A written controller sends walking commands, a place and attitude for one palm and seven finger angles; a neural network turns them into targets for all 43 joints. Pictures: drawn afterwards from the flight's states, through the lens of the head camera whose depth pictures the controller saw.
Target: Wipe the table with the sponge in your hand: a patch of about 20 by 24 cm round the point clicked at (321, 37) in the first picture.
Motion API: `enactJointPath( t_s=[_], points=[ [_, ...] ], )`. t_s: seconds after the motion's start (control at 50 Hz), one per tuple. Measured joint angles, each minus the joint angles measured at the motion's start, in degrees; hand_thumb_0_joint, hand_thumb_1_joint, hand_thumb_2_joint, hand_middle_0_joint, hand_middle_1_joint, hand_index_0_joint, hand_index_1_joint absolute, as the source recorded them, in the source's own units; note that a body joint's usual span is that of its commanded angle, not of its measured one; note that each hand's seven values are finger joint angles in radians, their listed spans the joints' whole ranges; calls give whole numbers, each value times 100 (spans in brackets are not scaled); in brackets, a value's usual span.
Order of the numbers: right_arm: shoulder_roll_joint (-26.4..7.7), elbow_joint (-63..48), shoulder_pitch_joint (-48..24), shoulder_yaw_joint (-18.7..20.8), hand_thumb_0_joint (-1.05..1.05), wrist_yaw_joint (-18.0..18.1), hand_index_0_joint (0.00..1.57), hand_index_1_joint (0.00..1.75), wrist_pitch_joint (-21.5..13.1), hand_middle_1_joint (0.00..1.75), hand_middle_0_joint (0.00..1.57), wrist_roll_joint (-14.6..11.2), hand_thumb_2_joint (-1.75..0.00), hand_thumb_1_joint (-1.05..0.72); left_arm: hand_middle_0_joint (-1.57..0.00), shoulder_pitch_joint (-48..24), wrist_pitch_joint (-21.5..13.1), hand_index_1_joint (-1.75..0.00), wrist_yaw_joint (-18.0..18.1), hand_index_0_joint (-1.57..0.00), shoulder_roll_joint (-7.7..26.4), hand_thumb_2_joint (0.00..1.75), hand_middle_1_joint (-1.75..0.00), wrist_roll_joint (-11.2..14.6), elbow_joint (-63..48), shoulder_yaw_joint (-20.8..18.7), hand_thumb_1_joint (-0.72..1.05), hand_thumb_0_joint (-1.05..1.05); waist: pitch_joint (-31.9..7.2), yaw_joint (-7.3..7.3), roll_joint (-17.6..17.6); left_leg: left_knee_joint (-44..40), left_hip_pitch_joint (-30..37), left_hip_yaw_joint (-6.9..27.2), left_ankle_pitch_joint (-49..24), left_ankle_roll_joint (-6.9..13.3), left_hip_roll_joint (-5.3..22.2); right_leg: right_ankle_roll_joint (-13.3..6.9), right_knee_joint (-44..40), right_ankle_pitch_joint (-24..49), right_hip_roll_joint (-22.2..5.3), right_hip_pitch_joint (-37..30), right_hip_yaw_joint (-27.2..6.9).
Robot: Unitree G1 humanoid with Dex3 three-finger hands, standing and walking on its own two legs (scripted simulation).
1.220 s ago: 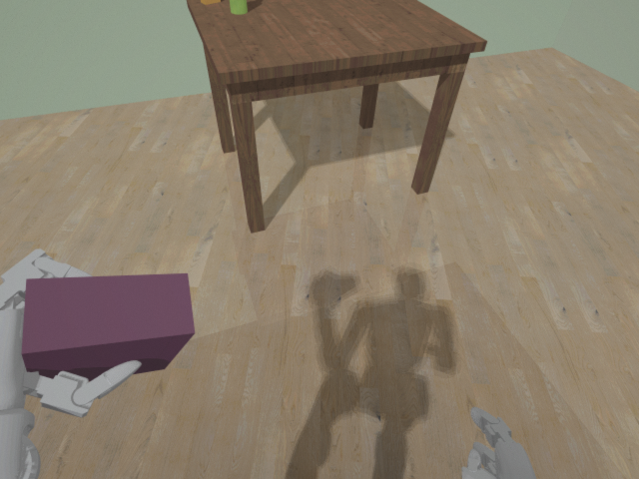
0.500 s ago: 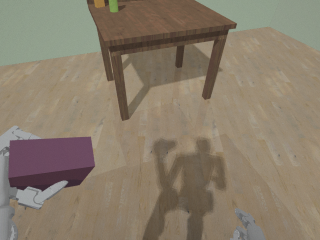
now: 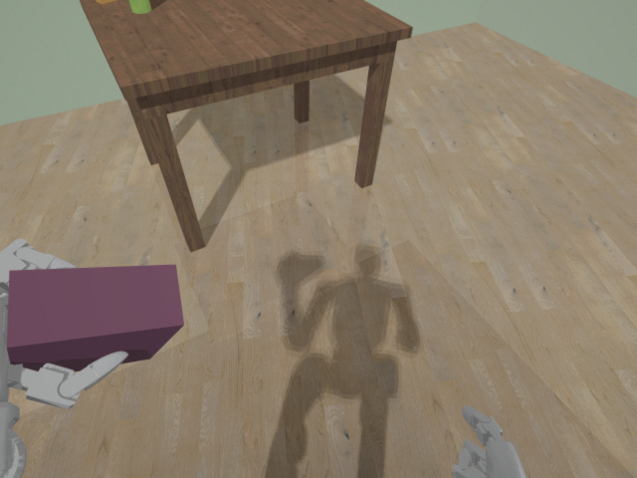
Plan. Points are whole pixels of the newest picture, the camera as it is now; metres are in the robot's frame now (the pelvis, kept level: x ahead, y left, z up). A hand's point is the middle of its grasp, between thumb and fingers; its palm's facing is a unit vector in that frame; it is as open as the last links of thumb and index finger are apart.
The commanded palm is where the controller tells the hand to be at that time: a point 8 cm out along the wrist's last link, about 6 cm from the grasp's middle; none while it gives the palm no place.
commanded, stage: walk to a spot facing it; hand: left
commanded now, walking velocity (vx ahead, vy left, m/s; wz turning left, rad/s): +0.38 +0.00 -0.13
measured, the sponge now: (118, 321) +0.23 +0.22 +0.14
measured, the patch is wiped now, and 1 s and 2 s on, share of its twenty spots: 0.00 0.00 0.00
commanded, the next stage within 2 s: turn to face it in 1.88 s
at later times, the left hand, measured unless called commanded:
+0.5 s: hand (201, 186) +0.39 +0.17 +0.18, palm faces +0.35 -0.79 -0.51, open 10.2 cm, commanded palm +0.34 +0.21 +0.18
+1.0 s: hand (255, 124) +0.54 +0.13 +0.17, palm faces +0.46 -0.76 -0.46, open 10.2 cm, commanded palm +0.48 +0.17 +0.18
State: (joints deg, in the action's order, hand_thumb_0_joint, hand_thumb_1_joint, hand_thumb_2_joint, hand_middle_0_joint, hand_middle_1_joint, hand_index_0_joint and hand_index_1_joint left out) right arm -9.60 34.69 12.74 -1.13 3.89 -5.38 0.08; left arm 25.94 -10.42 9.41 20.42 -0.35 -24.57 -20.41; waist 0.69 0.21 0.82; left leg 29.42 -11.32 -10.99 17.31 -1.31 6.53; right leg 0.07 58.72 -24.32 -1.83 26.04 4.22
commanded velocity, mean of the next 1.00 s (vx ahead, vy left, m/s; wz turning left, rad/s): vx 0.38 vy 0.00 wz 0.11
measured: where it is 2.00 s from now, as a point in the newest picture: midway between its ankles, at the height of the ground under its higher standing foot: (369, 364)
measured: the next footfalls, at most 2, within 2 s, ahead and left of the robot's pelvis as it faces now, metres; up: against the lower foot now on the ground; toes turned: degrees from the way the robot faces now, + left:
right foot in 0.16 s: +0.16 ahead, -0.14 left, +0.00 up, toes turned -12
left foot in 0.60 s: +0.35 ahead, +0.07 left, +0.00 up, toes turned +10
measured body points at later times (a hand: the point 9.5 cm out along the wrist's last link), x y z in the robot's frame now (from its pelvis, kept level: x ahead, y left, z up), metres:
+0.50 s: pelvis +0.17 -0.06 +0.00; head +0.21 -0.07 +0.45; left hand +0.36 +0.21 +0.20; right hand +0.31 -0.33 -0.10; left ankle +0.28 +0.09 -0.69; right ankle +0.12 -0.13 -0.74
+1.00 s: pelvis +0.33 -0.12 -0.01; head +0.36 -0.15 +0.43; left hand +0.51 +0.17 +0.19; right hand +0.49 -0.32 -0.14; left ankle +0.30 +0.04 -0.69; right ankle +0.34 -0.22 -0.74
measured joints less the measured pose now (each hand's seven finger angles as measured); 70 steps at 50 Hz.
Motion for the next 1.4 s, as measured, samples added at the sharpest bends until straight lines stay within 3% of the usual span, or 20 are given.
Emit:
enactJointPath(
  t_s=[0.08,0.14,0.18,0.22,0.28,0.32,0.42,0.54,0.6,0.66,0.72,0.8,0.92,0.96,1.0,1.08,1.22,1.28,1.32,1.4],
  points=[
    [156,-55,77,-98,1,-63,20,30,-91,30,20,28,-90,-90,-73,170,-5,-135,-47,-73,0,98,-135,-12,-314,63,-49,-1,112,8,-149,-277,346,-130,68,-193,222,51,-1054,374,-189,71,342],
    [207,-110,143,-121,1,-73,20,30,-73,30,20,24,-90,-90,-73,208,-52,-135,-90,-73,184,98,-135,16,-420,-4,-49,-1,237,66,-276,19,434,-107,377,-341,436,26,-2137,683,-107,-268,623],
    [196,-103,132,-86,1,-80,20,30,-12,30,21,-17,-90,-90,-73,95,-56,-135,-114,-73,387,98,-135,16,-465,-89,-49,-1,337,113,-292,995,111,38,751,-151,588,-233,-2406,1192,-54,-452,728],
    [60,89,-86,-16,1,-118,20,30,124,30,21,-38,-90,-90,-73,-80,-78,-135,-149,-73,319,98,-135,50,-412,-87,-49,-1,496,100,-329,2658,-568,567,1032,13,431,-451,-1938,887,-48,-389,739],
    [-172,263,-324,90,1,-173,20,30,303,30,21,-37,-90,-90,-73,84,-123,-135,-180,-73,128,98,-135,99,-455,-112,-49,-1,570,143,-324,4334,-1524,909,797,-18,102,-468,-1989,579,-16,-585,664],
    [-283,263,-371,167,1,-157,20,30,384,30,20,-37,-90,-90,-73,314,-164,-135,-187,-73,85,98,-135,87,-548,-132,-49,-1,557,182,-311,4630,-2025,903,546,-74,53,-430,-2245,609,17,-790,657],
    [-428,107,-246,305,1,-94,20,30,431,30,20,-6,-90,-90,-73,579,-258,-135,-135,-73,195,98,-135,90,-724,-200,-49,-1,465,138,-108,2967,-2386,550,12,-66,123,-436,-2825,603,-5,-1289,641],
    [-450,-98,-9,336,1,-28,19,30,334,30,20,-17,-90,-90,-73,365,-247,-135,17,-73,206,98,-135,109,-730,-194,-49,-1,331,-48,124,882,-1638,37,-360,75,-64,-295,-2830,149,-106,-1835,607],
    [-429,-238,-5,305,1,10,20,30,273,30,20,-14,-90,-90,-73,198,-241,-135,82,-73,157,99,-135,119,-694,-199,-49,-1,223,-101,155,129,-1000,-141,-996,264,-222,-178,-1975,-387,-182,-1766,511],
    [-149,-160,-309,262,1,-17,20,30,241,30,20,-21,-90,-90,-73,-323,-209,-135,54,-73,189,99,-135,133,-285,-171,-49,-1,314,-9,294,730,-1032,-135,-586,324,-262,-53,21,-698,-140,-1021,6],
    [118,-134,-472,106,1,-112,20,30,172,30,20,-31,-90,-90,-73,-464,-61,-135,-22,-73,205,99,-135,122,-216,-168,-49,-1,318,85,212,687,-965,-19,-351,267,-174,30,827,-554,-143,-232,-115],
    [334,-173,-349,-40,1,-194,20,30,-13,30,20,-31,-90,-90,-73,-7,-171,-135,-58,-73,168,99,-135,157,-723,-176,-49,-1,339,46,-14,348,-759,107,-390,110,23,113,-175,-33,-386,135,70],
    [310,-61,64,-78,1,-102,20,30,-37,30,21,-70,-90,-90,-73,226,-279,-135,-47,-73,195,99,-135,168,-638,-210,-49,-1,255,-161,-366,528,-585,412,0,-119,254,234,-2250,394,-339,-632,483],
    [159,63,78,-34,1,-62,20,30,39,30,21,-84,-90,-90,-73,23,-205,-135,-43,-73,87,99,-135,105,-407,-137,-49,-1,252,-179,-504,1354,-830,609,611,39,292,32,-2168,693,-292,-708,613],
    [-41,328,-18,34,1,-55,20,30,151,30,21,-86,-90,-90,-73,-178,-99,-135,-64,-73,-96,99,-135,104,-168,17,-49,-1,289,-190,-495,2757,-1251,828,948,67,42,-99,-1992,436,-364,-821,693],
    [-367,476,-180,163,1,-49,20,30,313,30,20,-64,-90,-90,-73,-91,-56,-135,-88,-73,-293,99,-135,62,-69,147,-49,-1,376,-71,-337,4080,-1896,735,725,-7,-196,-81,-2469,375,-427,-1319,804],
    [-530,-106,-157,415,1,-66,20,30,314,30,20,-43,-90,-90,-73,357,-237,-135,-4,-73,89,99,-135,73,-822,-31,-49,-1,538,39,132,1394,-1676,64,111,71,-188,-34,-3000,231,-485,-1916,964],
    [-560,-330,-121,458,1,-38,19,30,270,30,20,-42,-90,-90,-73,453,-309,-135,91,-73,231,99,-135,108,-1128,-206,-49,-1,487,-24,228,230,-1121,-194,-537,185,-374,50,-2282,-229,-582,-1849,910],
    [-454,-343,-265,522,1,-28,19,30,237,30,20,-55,-90,-90,-73,246,-358,-135,127,-73,326,99,-135,144,-1056,-298,-49,-1,522,10,252,511,-1105,-167,-815,528,-383,74,-862,-581,-599,-1385,565],
    [-61,-188,-470,351,1,-150,19,30,205,30,20,-104,-90,-90,-73,-307,-194,-135,-26,-73,444,99,-135,132,-588,-326,-49,-1,439,149,224,753,-1068,149,-297,400,-348,156,1140,-650,-304,-220,-41]
  ],
)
